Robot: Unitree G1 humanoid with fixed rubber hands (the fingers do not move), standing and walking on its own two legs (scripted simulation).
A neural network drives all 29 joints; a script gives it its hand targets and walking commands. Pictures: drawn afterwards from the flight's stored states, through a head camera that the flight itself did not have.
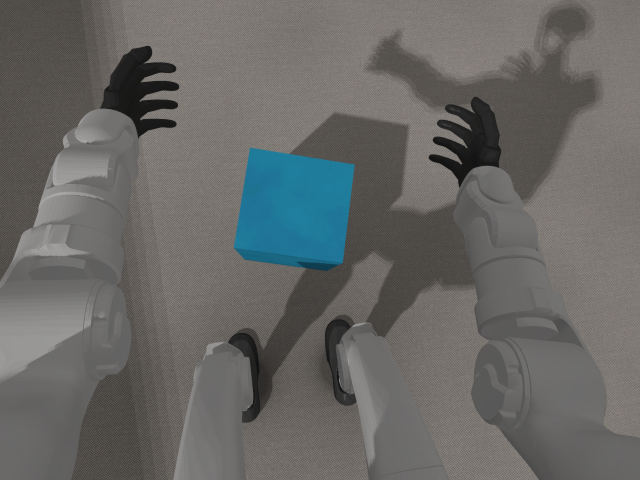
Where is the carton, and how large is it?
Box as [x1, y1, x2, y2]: [234, 148, 354, 270]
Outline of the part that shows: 250,148 234,248 245,259 324,270 327,270 341,263 343,256 354,165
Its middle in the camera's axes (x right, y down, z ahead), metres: -0.06 -0.06 +0.88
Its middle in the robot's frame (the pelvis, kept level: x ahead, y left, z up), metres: +0.49 -0.05 -0.52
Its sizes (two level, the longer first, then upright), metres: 0.210 0.200 0.250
